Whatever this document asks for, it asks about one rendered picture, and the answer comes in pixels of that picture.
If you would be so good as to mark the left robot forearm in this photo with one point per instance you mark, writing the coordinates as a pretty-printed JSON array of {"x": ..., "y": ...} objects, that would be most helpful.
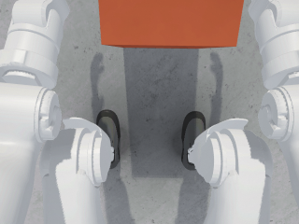
[{"x": 33, "y": 43}]

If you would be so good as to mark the right robot upper arm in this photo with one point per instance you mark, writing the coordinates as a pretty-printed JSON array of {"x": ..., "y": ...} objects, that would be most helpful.
[{"x": 279, "y": 119}]

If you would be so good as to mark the left robot thigh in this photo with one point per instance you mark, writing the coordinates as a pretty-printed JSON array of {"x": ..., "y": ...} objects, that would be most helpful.
[{"x": 78, "y": 163}]

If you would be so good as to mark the right robot shin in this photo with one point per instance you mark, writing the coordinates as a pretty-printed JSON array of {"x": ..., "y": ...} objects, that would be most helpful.
[{"x": 194, "y": 155}]

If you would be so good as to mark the right robot forearm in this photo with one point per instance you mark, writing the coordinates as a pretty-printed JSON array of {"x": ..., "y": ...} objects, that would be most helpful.
[{"x": 276, "y": 30}]

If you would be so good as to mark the left robot upper arm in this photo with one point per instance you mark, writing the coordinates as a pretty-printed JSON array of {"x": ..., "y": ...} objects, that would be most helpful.
[{"x": 29, "y": 116}]

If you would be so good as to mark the carton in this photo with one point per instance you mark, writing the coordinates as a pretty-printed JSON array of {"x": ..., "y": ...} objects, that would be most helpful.
[{"x": 170, "y": 24}]

